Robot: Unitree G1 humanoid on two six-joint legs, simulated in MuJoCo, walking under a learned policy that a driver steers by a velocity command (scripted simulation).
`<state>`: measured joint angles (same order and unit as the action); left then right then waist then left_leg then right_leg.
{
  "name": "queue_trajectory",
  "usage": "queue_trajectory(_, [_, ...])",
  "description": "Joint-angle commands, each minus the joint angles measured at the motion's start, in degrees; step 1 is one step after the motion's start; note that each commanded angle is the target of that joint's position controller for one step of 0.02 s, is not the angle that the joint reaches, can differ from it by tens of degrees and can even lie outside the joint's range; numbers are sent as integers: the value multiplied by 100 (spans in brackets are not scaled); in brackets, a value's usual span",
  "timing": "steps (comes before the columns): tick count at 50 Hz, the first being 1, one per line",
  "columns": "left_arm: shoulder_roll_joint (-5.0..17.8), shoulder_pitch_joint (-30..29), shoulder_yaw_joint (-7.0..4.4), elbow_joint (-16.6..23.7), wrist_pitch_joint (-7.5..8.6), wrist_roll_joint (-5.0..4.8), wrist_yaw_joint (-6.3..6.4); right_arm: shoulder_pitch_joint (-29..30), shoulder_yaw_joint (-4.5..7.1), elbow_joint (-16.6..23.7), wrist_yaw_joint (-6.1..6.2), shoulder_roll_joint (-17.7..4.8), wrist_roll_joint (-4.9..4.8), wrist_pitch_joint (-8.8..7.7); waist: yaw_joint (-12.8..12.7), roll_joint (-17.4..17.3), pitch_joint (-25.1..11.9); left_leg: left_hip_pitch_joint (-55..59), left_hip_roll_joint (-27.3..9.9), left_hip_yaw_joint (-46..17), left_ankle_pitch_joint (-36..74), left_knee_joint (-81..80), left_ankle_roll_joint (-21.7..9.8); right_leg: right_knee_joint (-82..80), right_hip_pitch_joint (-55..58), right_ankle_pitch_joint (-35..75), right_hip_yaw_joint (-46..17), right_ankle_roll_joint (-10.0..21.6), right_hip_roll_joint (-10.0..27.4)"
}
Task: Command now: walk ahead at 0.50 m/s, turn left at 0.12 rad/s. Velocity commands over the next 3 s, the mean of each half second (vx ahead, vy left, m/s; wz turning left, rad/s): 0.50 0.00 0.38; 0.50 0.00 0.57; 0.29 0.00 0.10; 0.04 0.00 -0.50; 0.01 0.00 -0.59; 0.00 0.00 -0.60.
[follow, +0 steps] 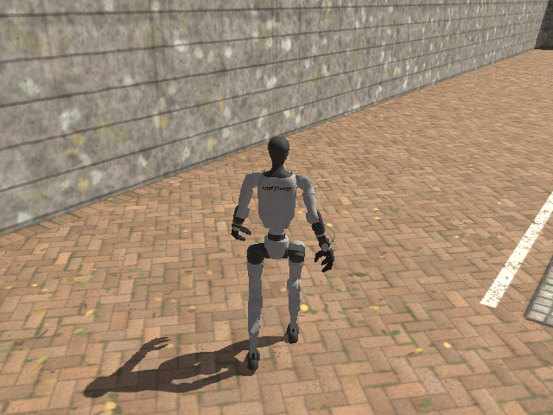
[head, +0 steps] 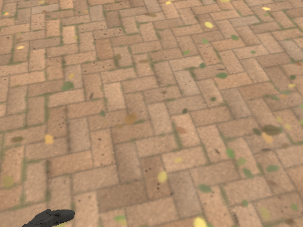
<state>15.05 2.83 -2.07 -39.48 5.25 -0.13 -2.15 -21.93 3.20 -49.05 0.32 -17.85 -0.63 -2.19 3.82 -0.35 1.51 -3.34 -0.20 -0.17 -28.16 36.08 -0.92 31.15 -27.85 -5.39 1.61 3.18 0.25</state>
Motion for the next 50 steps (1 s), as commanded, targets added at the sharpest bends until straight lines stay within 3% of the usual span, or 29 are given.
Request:
queue_trajectory(1, [1105, 2151, -390, -166, -11, -32, 71, -229, 25, 472, -35, -585, -126, -260, -1052, 1083, -1880, -3853, 69, -839, -491, 3753, -123, -1247, 4760, -1701, -3921, 1277, 2162])
queue_trajectory(2, [921, 1806, -319, -156, -4, -31, 98, 299, 104, 642, -54, -792, -216, -309, -1012, 829, -1111, -4087, -177, -730, 83, 3718, -172, -1372, 4043, -1470, -3024, 1033, 2006])
queue_trajectory(3, [816, 1445, -278, -140, 6, 9, 101, 530, 98, 677, -32, -716, -176, -311, -827, 416, -747, -3875, -431, -619, 586, 3483, -133, -1534, 3318, -930, -2444, 903, 1791])
queue_trajectory(4, [648, 1182, -239, -143, 27, 37, 93, 607, 126, 683, -26, -661, -103, -272, -676, 413, -433, -3715, -577, -621, 921, 3191, -80, -1734, 2787, -520, -1973, 846, 1592])
queue_trajectory(6, [538, 979, -230, -203, 113, 93, 95, 313, 127, 592, -35, -464, -125, -127, -421, 615, -342, -3197, -734, -647, 1274, 3027, 11, -2079, 2212, -42, -1362, 813, 1425])
queue_trajectory(10, [698, 971, -300, -439, 197, 114, 151, 573, 115, 713, -7, -264, -86, 21, -357, 366, 5, -3582, -750, -713, 1961, 2463, 184, -2380, 1989, 864, -444, 840, 1385])
queue_trajectory(14, [826, 996, -318, -553, 145, 90, 227, 1163, 59, 901, -123, -122, -66, -42, -548, 305, 164, -3446, -655, -349, 3143, 1031, 145, -2465, 2126, 1107, 368, 637, 1162])
queue_trajectory(19, [1041, 1500, -395, -821, -43, -26, 274, 2017, -3, 1356, -305, -27, -59, -48, -866, 181, 415, -3762, -542, 70, 2992, 111, -93, -2181, 3127, 1594, 693, 565, 1510])
queue_trajectory(22, [1231, 1396, -457, -818, -192, -87, 324, 1909, 90, 1521, -389, -209, -56, -18, -613, 398, 170, -3290, -191, 454, 2203, -13, -382, -1407, 3564, 3603, 917, 389, 1604])
queue_trajectory(23, [1315, 1340, -484, -791, -239, -102, 356, 1619, 163, 1497, -391, -336, -54, 8, -409, 521, -64, -2841, 22, 616, 1894, 37, -507, -880, 3611, 4517, 979, 327, 1589])
queue_trajectory(24, [1369, 1262, -496, -765, -288, -108, 379, 1001, 284, 1375, -371, -543, -66, 28, -42, 535, -408, -2037, 251, 707, 1770, -40, -665, 7, 3455, 4971, 1051, 239, 1501])
queue_trajectory(25, [1302, 1170, -458, -727, -292, -118, 400, 62, 469, 1148, -288, -854, -74, 52, 480, 353, -872, -570, 403, 553, 2112, -448, -897, 1321, 2741, 4420, 1157, 39, 1263])
queue_trajectory(26, [807, 1420, -304, -558, -225, 56, 386, -479, 626, 1020, -151, -1400, -84, 114, 448, -704, -1367, 1243, -694, -1324, 2033, -578, -1393, 3272, 879, 1310, 1174, -244, 745])
queue_trajectory(27, [364, 1668, -117, -306, -10, 78, 284, -162, 595, 1235, -182, -1634, -68, 20, -63, -1502, -2089, 2523, -1873, -4664, 1177, -1559, -2495, 4908, -1034, -2879, -3, -457, -459])
queue_trajectory(28, [924, 1035, -242, -227, 181, -111, 175, -173, 446, 1279, -219, -1093, -45, -48, 327, -736, -2010, 2492, -1813, -4433, 929, -1914, -2208, 5082, -1647, -2626, -846, -329, -85])
queue_trajectory(29, [968, 694, -239, -85, 283, -237, 133, 19, 382, 1261, -217, -878, -20, -107, 237, -495, -1232, 1764, -1617, -3564, 1236, -1943, -1957, 4736, -1798, -2130, -751, -199, 147])
queue_trajectory(30, [863, 653, -222, -115, 322, -138, 175, 383, 351, 1283, -218, -774, -33, -138, -62, 70, -746, 896, -1339, -2920, 1851, -1958, -1749, 4149, -1565, -1728, -707, -190, 397])
queue_trajectory(31, [933, 679, -272, -170, 290, -2, 215, 675, 293, 1352, -200, -584, -9, -152, -249, 56, -529, 298, -1144, -2467, 2489, -2020, -1637, 3672, -1213, -1489, -692, -236, 552])
queue_trajectory(32, [946, 793, -295, -187, 217, 33, 207, 811, 260, 1441, -175, -531, 50, -154, -401, -90, -468, -113, -1031, -2288, 2866, -2136, -1626, 3511, -882, -1325, -714, -294, 619])
queue_trajectory(34, [818, 881, -282, -173, 94, 94, 216, 812, 280, 1447, -126, -601, 19, -175, -493, -117, -422, -549, -926, -2014, 3411, -2271, -1680, 3078, -690, -1158, -607, -498, 609])
queue_trajectory(38, [554, 118, -178, 62, 24, 114, 234, 526, 340, 1329, 25, -807, -26, -134, -271, -236, -177, -1031, -542, -1456, 3318, -2289, -1418, 1478, -633, 121, -474, -769, 386])
queue_trajectory(41, [479, -441, -128, 211, 71, 45, 166, 296, 354, 1230, 64, -844, -46, -76, -22, -405, -140, -1187, -405, -1449, 2682, -2189, -1167, 377, -159, 1011, -427, -769, 100])
queue_trajectory(44, [648, -681, -177, 335, 138, -21, 103, 79, 356, 1111, 72, -803, -88, -35, 46, -488, -128, -811, -588, -1905, 2313, -1860, -1097, -108, -46, 955, -605, -671, 6])
queue_trajectory(47, [862, -442, -278, 310, 226, -42, 63, 132, 365, 1101, 105, -769, -75, 16, -146, -705, -162, -403, -767, -2404, 2364, -1350, -993, -357, 268, 268, -674, -444, -22])
queue_trajectory(48, [922, -57, -332, 208, 258, -39, 78, 229, 346, 1130, 104, -702, -71, 34, -368, -763, -271, -435, -671, -2417, 2536, -1070, -901, -562, 766, 228, -571, -315, -49])
queue_trajectory(49, [1090, 524, -421, 93, 292, 24, 114, 265, 269, 1181, 88, -491, -47, 25, -656, -674, -688, -647, -379, -2201, 2735, -333, -718, -627, 1760, 222, -674, -100, 170])
queue_trajectory(50, [1398, 1396, -501, 22, 293, 102, 164, 182, 138, 1283, 72, -155, 52, 9, -964, 12, -1520, -1382, 12, -1677, 1791, 1281, -487, -534, 3269, -171, -1666, 256, 1174])
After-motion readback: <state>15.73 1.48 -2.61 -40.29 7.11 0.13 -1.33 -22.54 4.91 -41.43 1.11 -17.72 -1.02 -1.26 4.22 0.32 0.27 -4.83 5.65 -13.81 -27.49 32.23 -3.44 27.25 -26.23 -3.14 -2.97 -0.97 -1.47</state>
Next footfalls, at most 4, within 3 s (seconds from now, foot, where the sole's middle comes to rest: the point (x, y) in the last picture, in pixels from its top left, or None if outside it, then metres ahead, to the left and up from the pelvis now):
0.50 left None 0.42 0.16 -0.76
0.98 right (133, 163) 0.76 0.08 -0.76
1.40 left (71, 168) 0.76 0.38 -0.76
1.80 right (123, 150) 0.84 0.13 -0.76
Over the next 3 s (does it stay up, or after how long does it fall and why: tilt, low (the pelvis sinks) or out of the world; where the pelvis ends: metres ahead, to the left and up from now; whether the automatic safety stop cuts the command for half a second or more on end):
stays up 0.75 0.17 0.02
